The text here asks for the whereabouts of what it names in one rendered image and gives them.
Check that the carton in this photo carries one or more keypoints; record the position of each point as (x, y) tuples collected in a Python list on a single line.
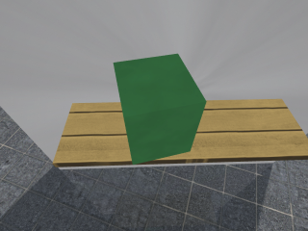
[(161, 104)]

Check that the table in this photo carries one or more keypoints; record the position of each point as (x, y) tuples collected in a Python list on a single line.
[(238, 130)]

